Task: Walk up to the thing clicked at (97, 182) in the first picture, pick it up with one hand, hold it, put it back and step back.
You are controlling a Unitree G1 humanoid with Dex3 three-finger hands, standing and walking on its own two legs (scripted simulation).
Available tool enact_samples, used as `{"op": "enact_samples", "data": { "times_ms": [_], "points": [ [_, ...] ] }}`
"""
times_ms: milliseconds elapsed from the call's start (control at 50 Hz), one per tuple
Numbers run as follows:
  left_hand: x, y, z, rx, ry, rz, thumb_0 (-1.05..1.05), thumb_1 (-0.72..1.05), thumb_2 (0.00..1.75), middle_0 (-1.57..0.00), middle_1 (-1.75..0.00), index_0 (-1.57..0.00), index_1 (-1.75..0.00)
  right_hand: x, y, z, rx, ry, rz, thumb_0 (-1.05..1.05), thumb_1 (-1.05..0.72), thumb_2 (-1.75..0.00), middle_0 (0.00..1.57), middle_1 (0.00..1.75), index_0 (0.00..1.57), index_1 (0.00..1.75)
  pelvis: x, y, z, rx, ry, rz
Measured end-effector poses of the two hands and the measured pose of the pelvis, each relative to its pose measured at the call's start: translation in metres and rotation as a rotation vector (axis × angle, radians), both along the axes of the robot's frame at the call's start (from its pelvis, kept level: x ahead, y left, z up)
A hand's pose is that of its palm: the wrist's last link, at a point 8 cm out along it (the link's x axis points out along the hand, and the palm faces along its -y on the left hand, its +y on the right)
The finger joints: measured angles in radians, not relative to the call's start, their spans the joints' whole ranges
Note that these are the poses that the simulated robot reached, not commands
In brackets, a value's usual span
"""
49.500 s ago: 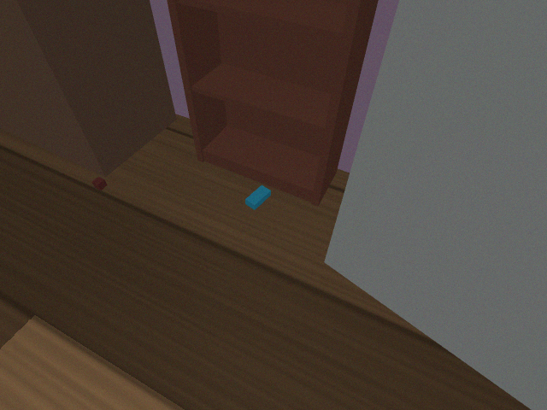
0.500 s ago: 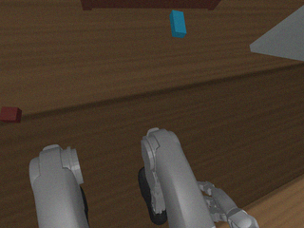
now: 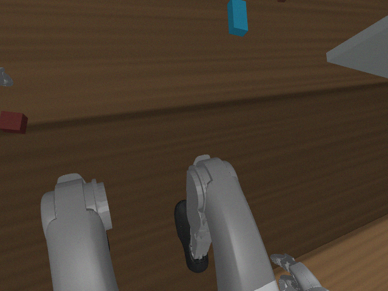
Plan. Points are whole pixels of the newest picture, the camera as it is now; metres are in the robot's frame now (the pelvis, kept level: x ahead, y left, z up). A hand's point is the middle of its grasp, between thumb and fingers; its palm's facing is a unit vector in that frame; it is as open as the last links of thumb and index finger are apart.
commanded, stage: home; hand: left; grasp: from above
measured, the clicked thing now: (13, 122) +0.47 +0.33 -0.32
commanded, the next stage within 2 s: none
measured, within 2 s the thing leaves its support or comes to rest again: neither
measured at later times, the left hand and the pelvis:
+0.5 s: hand out of the picture +0.36 +0.30 -0.01, palm faces -0.28 -0.58 -0.77, open 8.5 cm; pelvis +0.01 -0.01 +0.11, yaw +4 degrees
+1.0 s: hand out of the picture +0.25 +0.24 +0.20, palm faces +0.18 -0.94 -0.29, open 7.4 cm; pelvis +0.04 +0.00 +0.29, yaw +10 degrees
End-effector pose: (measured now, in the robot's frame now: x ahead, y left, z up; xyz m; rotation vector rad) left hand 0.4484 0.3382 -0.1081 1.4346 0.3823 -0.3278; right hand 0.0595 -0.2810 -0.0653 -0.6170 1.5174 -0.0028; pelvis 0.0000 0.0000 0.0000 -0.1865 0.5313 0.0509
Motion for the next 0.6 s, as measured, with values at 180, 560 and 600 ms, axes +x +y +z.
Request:
{"op": "enact_samples", "data": {
  "times_ms": [180,560,600],
  "points": [
    [0.008,-0.011,0.007,0.066,-0.115,0.150,0.00,0.01,0.82,-0.33,-0.63,-0.30,-0.63,0.020,0.020,-0.021,0.081,-0.147,-0.022,0.00,-0.89,-0.90,0.20,0.30,0.20,0.30,-0.005,0.000,-0.006,0.004,0.018,-0.007],
    [-0.111,-0.022,0.169,-0.427,0.049,0.581,0.00,0.68,0.93,-0.23,-0.40,-0.22,-0.41,0.085,0.031,0.087,0.211,-0.375,-0.086,0.00,-0.90,-0.90,0.20,0.30,0.20,0.30,0.006,-0.006,0.130,0.068,0.032,0.041],
    [-0.128,-0.027,0.184,-0.501,0.046,0.615,0.00,0.73,0.92,-0.22,-0.38,-0.22,-0.38,0.101,0.029,0.109,0.198,-0.426,-0.067,0.00,-0.90,-0.90,0.20,0.30,0.20,0.30,0.007,-0.006,0.145,0.070,0.016,0.049]
  ]
}}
